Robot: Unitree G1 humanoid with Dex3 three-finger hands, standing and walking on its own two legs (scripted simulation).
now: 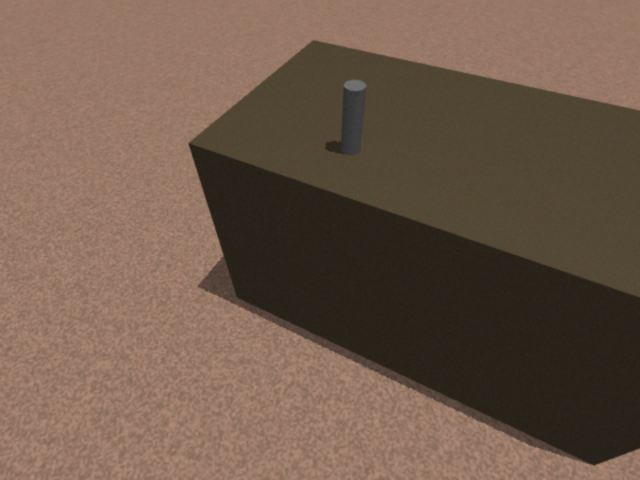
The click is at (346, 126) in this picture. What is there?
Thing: slim round
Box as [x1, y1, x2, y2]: [341, 80, 365, 154]
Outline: 349,80 344,83 341,150 346,154 355,154 359,151 365,84 359,80
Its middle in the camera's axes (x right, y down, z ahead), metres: +0.07 -0.26 +0.84
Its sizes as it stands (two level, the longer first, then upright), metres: 0.046 0.046 0.159
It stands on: a support 0.70 m high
